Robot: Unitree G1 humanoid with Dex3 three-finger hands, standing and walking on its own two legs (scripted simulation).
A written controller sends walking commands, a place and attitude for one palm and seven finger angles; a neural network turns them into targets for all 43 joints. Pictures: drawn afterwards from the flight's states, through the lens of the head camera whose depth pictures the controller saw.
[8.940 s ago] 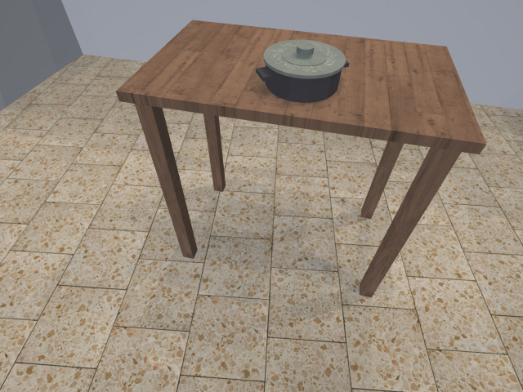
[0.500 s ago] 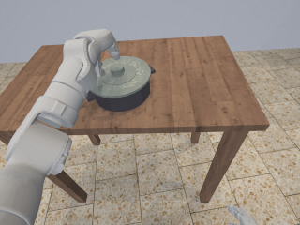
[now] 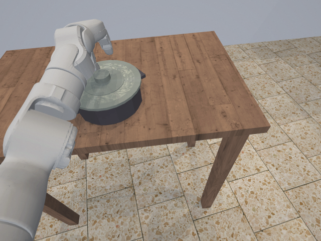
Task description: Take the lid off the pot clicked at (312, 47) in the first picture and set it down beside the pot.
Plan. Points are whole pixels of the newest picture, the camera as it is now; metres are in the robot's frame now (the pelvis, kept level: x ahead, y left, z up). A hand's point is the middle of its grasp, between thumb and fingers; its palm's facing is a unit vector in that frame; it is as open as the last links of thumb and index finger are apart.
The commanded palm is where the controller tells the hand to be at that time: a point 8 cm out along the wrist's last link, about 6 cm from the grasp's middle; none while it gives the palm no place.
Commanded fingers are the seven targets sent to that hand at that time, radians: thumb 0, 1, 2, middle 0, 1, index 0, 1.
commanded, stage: move the open hand above the knob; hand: left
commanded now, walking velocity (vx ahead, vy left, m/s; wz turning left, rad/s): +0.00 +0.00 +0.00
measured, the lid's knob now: (102, 76) +0.51 +0.13 +0.15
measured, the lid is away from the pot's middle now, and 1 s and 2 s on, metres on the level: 0.00 0.00 0.00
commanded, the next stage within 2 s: lower the open fingers around the knob in 1.86 s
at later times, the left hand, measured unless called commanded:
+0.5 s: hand (89, 61) +0.46 +0.13 +0.23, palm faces -0.25 -0.06 -0.97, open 10.0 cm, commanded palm +0.46 +0.13 +0.28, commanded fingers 0.00 -0.38 1.66 -0.87 -0.08 -0.87 -0.08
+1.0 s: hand (95, 57) +0.49 +0.12 +0.23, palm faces -0.26 -0.07 -0.96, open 10.0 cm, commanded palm +0.46 +0.13 +0.28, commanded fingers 0.00 -0.38 1.66 -0.87 -0.08 -0.87 -0.08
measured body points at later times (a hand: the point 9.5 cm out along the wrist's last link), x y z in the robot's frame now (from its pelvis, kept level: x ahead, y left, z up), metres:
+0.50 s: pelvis -0.01 +0.00 +0.00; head +0.01 -0.02 +0.45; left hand +0.47 +0.13 +0.28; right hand +0.11 -0.25 -0.13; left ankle +0.02 +0.11 -0.74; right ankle -0.07 -0.12 -0.74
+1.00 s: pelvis +0.00 +0.00 +0.00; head +0.02 -0.03 +0.45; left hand +0.49 +0.12 +0.28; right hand +0.05 -0.27 -0.14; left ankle +0.02 +0.11 -0.74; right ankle -0.07 -0.12 -0.74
